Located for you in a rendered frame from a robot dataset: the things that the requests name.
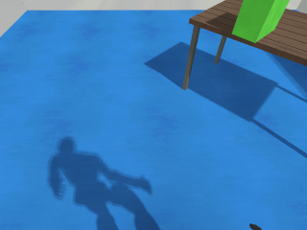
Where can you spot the carton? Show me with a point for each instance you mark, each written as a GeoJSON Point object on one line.
{"type": "Point", "coordinates": [257, 18]}

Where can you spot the table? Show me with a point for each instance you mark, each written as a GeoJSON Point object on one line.
{"type": "Point", "coordinates": [288, 40]}

